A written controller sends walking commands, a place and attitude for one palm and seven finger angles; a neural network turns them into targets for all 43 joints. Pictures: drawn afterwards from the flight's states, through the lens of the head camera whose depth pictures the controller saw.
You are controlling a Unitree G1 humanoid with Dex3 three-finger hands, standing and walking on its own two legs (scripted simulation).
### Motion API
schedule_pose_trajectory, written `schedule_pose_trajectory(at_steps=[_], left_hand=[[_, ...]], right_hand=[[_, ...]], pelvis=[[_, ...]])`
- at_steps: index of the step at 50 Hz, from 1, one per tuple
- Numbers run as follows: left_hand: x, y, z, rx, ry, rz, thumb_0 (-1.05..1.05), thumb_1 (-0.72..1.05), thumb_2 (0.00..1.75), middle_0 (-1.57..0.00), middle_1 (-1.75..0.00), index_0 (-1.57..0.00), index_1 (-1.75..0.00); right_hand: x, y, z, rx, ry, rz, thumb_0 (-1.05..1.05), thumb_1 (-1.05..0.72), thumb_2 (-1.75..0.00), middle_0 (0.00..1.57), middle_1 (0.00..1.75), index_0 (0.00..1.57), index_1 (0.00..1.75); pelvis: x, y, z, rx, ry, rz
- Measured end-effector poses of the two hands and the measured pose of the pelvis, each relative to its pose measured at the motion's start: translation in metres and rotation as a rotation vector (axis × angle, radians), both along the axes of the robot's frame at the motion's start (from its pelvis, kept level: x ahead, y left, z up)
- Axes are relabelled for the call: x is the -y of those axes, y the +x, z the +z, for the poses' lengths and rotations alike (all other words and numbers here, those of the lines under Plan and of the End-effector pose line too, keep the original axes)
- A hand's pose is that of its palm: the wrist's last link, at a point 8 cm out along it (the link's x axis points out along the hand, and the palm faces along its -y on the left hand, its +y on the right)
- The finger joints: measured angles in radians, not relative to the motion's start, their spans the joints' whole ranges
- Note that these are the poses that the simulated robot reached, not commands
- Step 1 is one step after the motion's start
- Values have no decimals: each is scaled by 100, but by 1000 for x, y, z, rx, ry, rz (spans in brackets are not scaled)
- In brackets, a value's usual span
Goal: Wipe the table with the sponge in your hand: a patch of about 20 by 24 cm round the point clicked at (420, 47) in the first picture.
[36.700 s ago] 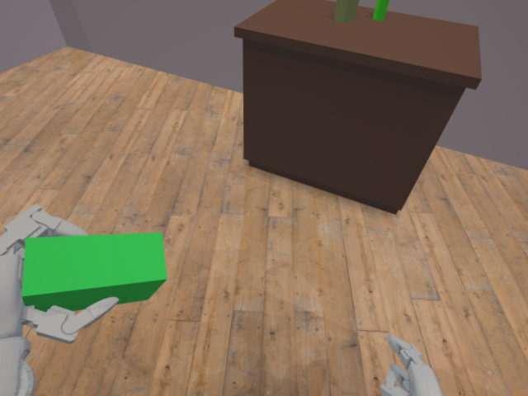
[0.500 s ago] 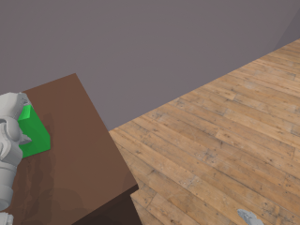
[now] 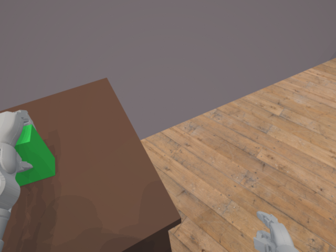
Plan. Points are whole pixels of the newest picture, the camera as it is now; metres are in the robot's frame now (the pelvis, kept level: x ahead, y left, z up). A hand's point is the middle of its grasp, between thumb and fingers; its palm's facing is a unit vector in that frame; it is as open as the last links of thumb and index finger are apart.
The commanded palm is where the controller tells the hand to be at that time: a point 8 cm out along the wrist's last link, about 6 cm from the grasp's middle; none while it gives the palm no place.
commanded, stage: wipe back along the first lane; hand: left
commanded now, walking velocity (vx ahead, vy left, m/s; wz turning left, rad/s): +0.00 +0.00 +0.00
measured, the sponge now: (25, 163) +0.27 +0.39 +0.06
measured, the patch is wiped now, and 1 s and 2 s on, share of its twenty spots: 1.00 1.00 1.00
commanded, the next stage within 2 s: lift the sponge slowly off the table in 1.64 s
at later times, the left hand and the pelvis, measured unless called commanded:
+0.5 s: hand (18, 163) +0.24 +0.35 +0.12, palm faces +0.08 -0.07 -0.99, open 10.1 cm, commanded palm +0.19 +0.34 +0.15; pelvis -0.01 +0.01 +0.00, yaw -1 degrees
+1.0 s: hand (20, 182) +0.20 +0.32 +0.12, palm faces +0.07 -0.08 -0.99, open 10.1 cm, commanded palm +0.15 +0.31 +0.15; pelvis +0.00 -0.03 +0.00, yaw -1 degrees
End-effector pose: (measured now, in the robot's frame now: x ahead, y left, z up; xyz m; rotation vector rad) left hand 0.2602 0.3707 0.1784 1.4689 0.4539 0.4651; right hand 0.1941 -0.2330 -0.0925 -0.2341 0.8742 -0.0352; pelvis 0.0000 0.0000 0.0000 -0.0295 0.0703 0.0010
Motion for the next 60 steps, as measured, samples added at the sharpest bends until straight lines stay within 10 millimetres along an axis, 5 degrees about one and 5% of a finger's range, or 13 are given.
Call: schedule_pose_trajectory(at_steps=[18,47,60], left_hand=[[17,-32,-3,52,-19,13,-2,-51,108,-67,-138,-72,-141],[57,-77,-3,45,-35,31,-2,-50,108,-66,-140,-70,-143],[73,-100,-3,56,-25,27,-2,-50,108,-66,-140,-71,-143]], right_hand=[[-29,-3,0,17,54,42,1,-90,-90,20,30,20,30],[20,11,9,85,37,11,1,-90,-90,20,30,20,30],[23,18,9,106,44,6,1,-90,-90,20,30,20,30]], pelvis=[[-10,-9,2,27,3,-4],[26,-1,0,59,18,-27],[32,2,-2,58,19,-29]])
